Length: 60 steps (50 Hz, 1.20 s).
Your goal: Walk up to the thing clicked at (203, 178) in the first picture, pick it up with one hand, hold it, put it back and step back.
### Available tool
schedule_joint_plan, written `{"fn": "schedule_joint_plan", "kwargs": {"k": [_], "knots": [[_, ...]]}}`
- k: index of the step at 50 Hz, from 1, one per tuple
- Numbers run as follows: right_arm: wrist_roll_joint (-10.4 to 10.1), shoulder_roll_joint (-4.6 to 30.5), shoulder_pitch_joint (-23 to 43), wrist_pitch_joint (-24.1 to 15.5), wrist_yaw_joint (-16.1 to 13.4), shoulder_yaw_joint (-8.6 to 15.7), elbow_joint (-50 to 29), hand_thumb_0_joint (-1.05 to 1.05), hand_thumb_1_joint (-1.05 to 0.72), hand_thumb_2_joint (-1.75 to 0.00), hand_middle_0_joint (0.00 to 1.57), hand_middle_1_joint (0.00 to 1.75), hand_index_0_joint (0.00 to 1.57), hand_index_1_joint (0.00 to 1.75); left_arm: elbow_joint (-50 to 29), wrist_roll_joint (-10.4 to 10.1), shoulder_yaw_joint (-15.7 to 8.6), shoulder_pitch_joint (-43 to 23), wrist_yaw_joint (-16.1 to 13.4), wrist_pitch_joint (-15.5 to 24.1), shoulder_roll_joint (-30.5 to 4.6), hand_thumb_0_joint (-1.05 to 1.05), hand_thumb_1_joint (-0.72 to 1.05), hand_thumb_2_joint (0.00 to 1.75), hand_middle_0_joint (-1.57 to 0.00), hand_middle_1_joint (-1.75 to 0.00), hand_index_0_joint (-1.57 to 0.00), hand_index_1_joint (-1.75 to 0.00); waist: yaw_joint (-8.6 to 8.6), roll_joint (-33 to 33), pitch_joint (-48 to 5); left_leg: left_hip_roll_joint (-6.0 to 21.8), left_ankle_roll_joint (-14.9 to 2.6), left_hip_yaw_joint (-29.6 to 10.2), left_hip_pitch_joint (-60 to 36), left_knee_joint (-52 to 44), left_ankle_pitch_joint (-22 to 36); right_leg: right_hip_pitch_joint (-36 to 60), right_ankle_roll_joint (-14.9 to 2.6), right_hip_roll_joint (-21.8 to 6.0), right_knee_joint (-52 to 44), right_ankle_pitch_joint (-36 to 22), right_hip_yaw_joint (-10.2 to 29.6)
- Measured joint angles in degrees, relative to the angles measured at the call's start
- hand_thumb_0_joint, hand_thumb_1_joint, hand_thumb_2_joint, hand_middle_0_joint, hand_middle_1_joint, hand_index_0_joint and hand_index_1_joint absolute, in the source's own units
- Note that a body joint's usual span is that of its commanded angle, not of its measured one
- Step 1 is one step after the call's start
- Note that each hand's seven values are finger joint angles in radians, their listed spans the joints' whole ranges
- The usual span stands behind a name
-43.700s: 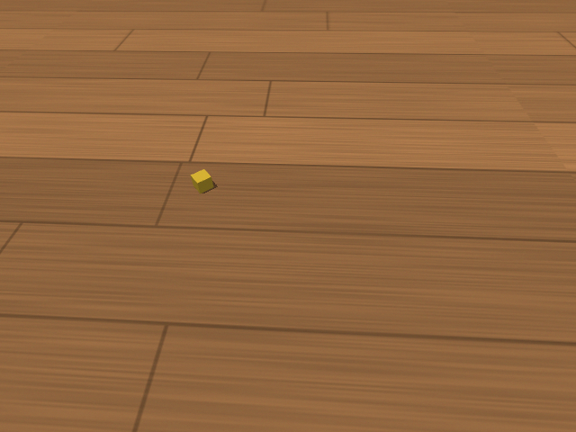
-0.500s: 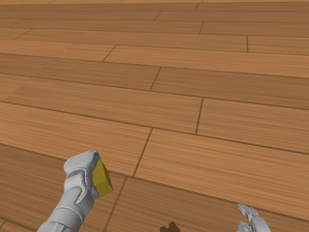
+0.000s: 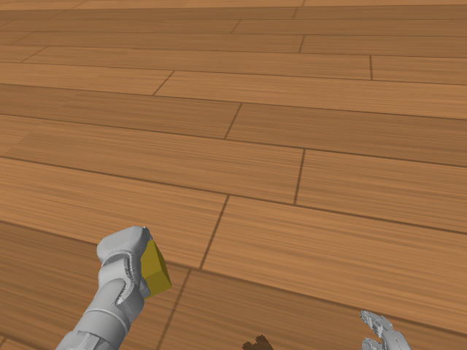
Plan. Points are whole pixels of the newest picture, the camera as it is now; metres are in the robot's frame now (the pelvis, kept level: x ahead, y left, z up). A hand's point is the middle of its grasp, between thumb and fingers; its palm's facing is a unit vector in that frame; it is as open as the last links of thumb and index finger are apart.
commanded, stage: crouch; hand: left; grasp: from above
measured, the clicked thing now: (144, 271) +0.31 +0.21 -0.06
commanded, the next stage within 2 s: none
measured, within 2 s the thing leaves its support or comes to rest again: neither
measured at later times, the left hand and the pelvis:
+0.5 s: hand (150, 289) +0.30 +0.22 -0.13, palm faces -0.44 -0.13 -0.89, open 10.4 cm; pelvis -0.02 +0.00 -0.03, yaw +1 degrees
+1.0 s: hand (184, 304) +0.36 +0.20 -0.38, palm faces -0.41 -0.15 -0.90, open 10.4 cm; pelvis -0.06 +0.01 -0.24, yaw -1 degrees
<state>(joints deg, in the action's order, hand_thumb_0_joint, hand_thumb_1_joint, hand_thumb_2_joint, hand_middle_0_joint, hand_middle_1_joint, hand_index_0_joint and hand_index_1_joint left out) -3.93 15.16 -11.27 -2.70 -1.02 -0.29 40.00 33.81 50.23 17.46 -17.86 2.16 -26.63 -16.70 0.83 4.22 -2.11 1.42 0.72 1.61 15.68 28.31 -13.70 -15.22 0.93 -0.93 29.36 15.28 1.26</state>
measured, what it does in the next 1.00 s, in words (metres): lowers itself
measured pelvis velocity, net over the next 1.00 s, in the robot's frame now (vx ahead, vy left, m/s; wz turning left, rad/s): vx -0.06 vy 0.01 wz -0.03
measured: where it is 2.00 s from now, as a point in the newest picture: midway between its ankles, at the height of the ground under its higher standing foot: outside the picture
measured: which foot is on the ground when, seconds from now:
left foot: down 0.00-1.00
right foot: down 0.00-1.00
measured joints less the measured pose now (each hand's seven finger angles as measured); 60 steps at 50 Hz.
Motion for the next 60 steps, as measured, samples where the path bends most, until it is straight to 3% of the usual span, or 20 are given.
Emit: {"fn": "schedule_joint_plan", "kwargs": {"k": [10,20,31,37,43,53,60], "knots": [[-0.05,-0.25,0.27,0.03,0.15,-0.10,-0.54,0.01,-0.88,-0.89,0.20,0.30,0.20,0.30,1.28,0.79,0.14,0.34,-0.87,0.89,0.58,-0.01,0.00,0.42,-0.69,-0.52,-0.66,-0.53,-0.14,-0.37,0.20,-0.15,-0.10,-0.11,0.27,0.08,0.01,-0.18,0.09,-0.15,0.03,0.02,-0.10],[0.98,-0.67,0.41,-1.36,1.82,0.62,0.88,0.01,-0.87,-0.89,0.20,0.30,0.21,0.30,16.20,2.03,-1.56,-4.51,-11.15,4.83,3.32,-0.01,0.00,0.43,-0.70,-0.50,-0.67,-0.52,-1.45,-2.34,0.99,-0.14,-0.13,-0.63,7.88,6.42,-1.97,-7.33,0.13,-0.15,5.79,1.86,-0.45],[3.99,0.42,-2.86,-1.86,3.50,3.24,2.69,0.00,-0.88,-0.89,0.20,0.30,0.21,0.30,34.27,5.56,-8.22,-17.48,-23.43,10.51,3.23,-0.01,-0.03,0.44,-0.74,-0.49,-0.70,-0.49,-5.52,-3.74,-4.76,0.67,-0.32,-1.33,40.22,34.41,-11.58,-39.08,0.74,0.64,32.69,11.06,-0.30],[5.75,0.58,-4.11,-2.49,4.46,3.57,4.43,0.00,-0.88,-0.89,0.20,0.30,0.20,0.30,40.22,3.74,-12.40,-24.14,-28.76,9.49,2.06,-0.01,-0.06,0.46,-0.76,-0.47,-0.73,-0.47,-7.90,-2.05,-8.34,0.92,-0.57,-2.04,58.67,49.81,-16.39,-57.12,0.77,1.01,47.59,15.64,-0.48],[6.82,-0.90,-3.05,-3.25,5.23,2.96,6.22,0.00,-0.88,-0.89,0.20,0.30,0.20,0.29,42.37,2.05,-15.21,-28.31,-29.08,9.61,0.61,-0.01,-0.08,0.47,-0.77,-0.47,-0.74,-0.47,-9.12,-0.41,-9.57,1.04,-0.68,-2.54,72.25,60.71,-19.01,-70.55,0.80,1.28,58.45,18.32,-0.54],[8.52,-2.84,0.58,-4.68,5.93,1.42,6.17,0.00,-0.88,-0.89,0.20,0.30,0.21,0.30,44.51,4.48,-17.59,-31.49,-28.16,14.45,-2.50,-0.01,-0.06,0.45,-0.76,-0.47,-0.73,-0.46,-10.03,0.07,-10.15,1.02,-0.42,-4.00,88.77,75.34,-22.28,-86.63,0.77,1.60,73.00,21.94,-1.31],[9.68,-2.15,3.40,-5.14,6.90,1.07,6.12,0.00,-0.89,-0.89,0.20,0.30,0.21,0.30,46.32,6.02,-18.75,-34.95,-29.72,16.13,-4.53,-0.01,-0.05,0.45,-0.75,-0.48,-0.72,-0.46,-10.51,-0.89,-9.32,0.84,0.07,-5.25,96.96,83.90,-24.03,-94.40,0.55,1.73,81.39,23.91,-2.09]]}}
